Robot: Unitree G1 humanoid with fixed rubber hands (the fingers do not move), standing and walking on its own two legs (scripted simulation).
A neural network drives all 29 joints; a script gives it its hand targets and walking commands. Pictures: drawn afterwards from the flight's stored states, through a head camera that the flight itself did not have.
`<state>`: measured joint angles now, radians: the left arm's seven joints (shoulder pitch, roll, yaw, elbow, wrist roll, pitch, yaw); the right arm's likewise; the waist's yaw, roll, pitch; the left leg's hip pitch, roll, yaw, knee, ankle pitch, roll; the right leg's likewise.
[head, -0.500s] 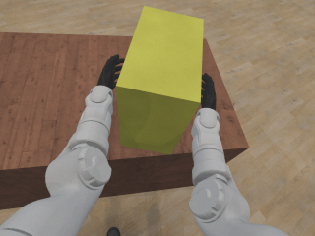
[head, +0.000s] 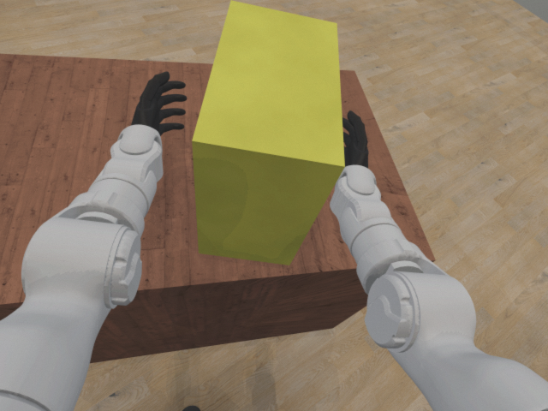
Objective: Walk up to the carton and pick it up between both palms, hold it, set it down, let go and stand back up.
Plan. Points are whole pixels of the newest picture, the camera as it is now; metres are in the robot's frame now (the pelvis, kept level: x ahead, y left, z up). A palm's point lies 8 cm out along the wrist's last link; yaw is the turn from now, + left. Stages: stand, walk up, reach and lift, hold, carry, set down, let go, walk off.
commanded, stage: set down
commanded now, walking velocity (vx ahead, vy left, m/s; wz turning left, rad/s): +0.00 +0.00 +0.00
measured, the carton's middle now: (263, 145) +0.52 -0.01 +0.04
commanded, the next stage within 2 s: none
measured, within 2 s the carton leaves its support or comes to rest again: neither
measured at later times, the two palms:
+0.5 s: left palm (125, 82) +0.48 +0.18 +0.17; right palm (401, 124) +0.44 -0.16 +0.18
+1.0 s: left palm (108, 42) +0.48 +0.18 +0.22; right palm (398, 96) +0.45 -0.14 +0.22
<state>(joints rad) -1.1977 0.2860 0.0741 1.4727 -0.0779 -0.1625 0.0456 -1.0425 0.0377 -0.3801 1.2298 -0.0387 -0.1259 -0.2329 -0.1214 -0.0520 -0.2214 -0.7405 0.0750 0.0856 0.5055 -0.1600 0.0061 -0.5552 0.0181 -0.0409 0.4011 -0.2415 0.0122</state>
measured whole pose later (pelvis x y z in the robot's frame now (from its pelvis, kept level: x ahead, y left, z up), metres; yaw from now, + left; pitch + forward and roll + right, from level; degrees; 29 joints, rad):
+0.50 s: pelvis -0.02 -0.01 +0.00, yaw +1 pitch +18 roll -2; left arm -1.35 0.40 -0.10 1.54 -0.30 -0.01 -0.01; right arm -1.22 -0.09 -0.18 1.20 0.20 0.16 -0.26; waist -0.16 -0.04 -0.22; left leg -0.65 0.06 0.08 0.44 -0.10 0.01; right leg -0.50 0.01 -0.05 0.42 -0.23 0.01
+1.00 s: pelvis -0.01 -0.01 +0.01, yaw +1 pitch +14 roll -2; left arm -1.38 0.43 -0.09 1.43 -0.25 0.14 0.00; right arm -1.29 -0.08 -0.18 1.22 0.26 0.22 -0.29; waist -0.15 -0.05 -0.18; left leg -0.54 0.06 0.07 0.40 -0.11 0.00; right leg -0.36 0.02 -0.05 0.32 -0.20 0.00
